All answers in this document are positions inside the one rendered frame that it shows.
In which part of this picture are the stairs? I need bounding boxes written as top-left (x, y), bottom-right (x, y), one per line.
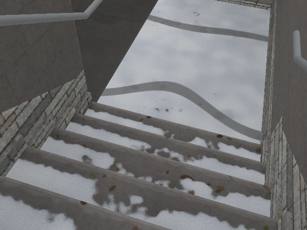
top-left (0, 102), bottom-right (278, 230)

